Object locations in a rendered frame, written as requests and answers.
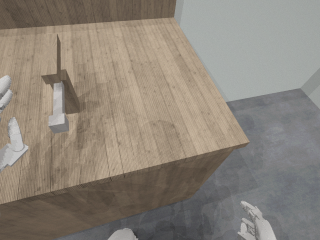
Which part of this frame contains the tap lever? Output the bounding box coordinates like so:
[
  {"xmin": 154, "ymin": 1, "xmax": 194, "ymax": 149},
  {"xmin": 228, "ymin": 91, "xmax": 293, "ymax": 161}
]
[{"xmin": 48, "ymin": 81, "xmax": 69, "ymax": 134}]

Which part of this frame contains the robot right hand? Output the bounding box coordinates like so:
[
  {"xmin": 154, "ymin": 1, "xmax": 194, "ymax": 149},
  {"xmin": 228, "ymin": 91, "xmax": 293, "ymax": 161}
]
[{"xmin": 237, "ymin": 201, "xmax": 277, "ymax": 240}]

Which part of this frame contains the counter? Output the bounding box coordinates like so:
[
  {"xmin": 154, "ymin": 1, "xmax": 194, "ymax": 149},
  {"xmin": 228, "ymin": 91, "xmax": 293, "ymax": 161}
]
[{"xmin": 0, "ymin": 0, "xmax": 250, "ymax": 240}]

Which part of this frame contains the robot left hand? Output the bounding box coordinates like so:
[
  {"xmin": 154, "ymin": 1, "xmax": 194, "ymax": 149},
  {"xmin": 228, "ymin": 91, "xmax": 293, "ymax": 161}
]
[{"xmin": 0, "ymin": 75, "xmax": 29, "ymax": 173}]

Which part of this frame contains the left robot thigh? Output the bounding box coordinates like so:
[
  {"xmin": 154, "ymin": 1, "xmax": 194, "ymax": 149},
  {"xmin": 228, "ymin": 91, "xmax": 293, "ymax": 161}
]
[{"xmin": 108, "ymin": 229, "xmax": 138, "ymax": 240}]

